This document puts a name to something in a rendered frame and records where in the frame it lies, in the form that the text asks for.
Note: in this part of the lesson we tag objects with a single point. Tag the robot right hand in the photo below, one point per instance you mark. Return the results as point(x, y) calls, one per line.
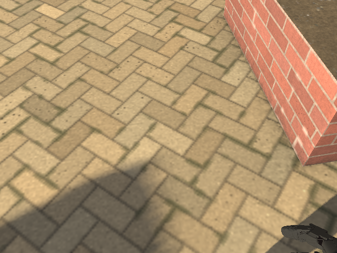
point(313, 235)

